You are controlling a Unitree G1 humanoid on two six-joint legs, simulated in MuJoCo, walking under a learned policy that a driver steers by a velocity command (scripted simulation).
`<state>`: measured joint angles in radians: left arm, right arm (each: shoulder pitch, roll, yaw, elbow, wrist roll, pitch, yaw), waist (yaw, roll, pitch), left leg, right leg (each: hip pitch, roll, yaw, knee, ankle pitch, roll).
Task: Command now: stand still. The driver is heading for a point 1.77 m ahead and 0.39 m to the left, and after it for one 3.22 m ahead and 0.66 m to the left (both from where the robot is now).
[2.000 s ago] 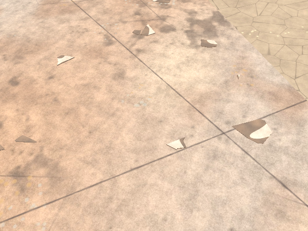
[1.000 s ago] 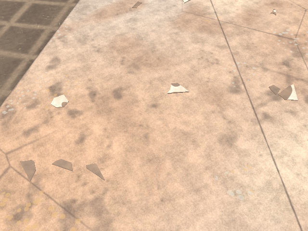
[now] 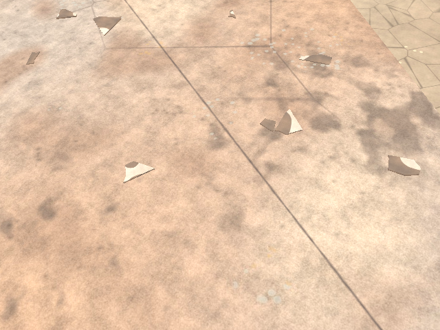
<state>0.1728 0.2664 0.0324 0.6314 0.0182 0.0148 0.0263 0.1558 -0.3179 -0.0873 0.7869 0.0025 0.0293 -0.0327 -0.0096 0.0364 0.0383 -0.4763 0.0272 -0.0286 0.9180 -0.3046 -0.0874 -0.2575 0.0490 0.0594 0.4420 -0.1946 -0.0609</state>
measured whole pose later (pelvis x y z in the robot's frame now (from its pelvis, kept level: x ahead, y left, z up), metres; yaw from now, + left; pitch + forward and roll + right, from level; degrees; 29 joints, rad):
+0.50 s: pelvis -0.01 +0.01 -0.01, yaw +14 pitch +1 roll +0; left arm 0.21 0.28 0.07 0.69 0.02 0.00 0.03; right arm 0.14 -0.33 -0.09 0.72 0.02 0.05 -0.02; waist 0.02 0.03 0.05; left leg -0.50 -0.01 -0.06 1.08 -0.47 -0.07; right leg -0.24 -0.01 -0.10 0.49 -0.26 -0.04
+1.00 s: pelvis -0.01 +0.07 +0.01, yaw +21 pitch +1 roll -1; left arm 0.25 0.32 0.09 0.77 -0.02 0.00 0.01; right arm 0.25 -0.24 -0.04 0.74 -0.01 -0.05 -0.02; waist 0.00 -0.04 -0.02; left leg -0.12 -0.01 0.06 0.30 -0.20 0.06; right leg -0.56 -0.04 0.05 0.98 -0.20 0.04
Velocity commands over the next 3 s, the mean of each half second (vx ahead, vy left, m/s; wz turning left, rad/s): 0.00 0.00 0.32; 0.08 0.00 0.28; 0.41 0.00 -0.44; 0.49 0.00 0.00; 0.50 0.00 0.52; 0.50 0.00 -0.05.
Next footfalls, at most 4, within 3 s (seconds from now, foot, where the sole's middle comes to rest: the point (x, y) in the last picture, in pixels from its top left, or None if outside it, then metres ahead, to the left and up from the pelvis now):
0.12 left None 0.04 0.15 -0.78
0.72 left None -0.03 0.16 -0.78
1.34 right None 0.28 -0.04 -0.78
1.86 left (190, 289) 0.61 0.18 -0.78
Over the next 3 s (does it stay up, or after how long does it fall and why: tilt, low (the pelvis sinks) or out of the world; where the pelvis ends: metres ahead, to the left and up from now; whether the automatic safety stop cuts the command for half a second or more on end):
stays up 1.01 0.27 0.00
